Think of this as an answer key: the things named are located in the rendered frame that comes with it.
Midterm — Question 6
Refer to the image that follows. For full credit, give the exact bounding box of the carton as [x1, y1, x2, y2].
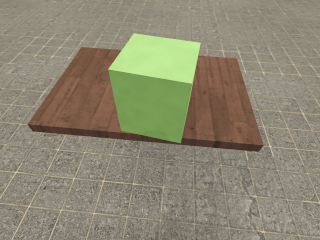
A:
[108, 33, 201, 144]

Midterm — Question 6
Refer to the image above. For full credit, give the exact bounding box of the table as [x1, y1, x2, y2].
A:
[27, 47, 264, 152]

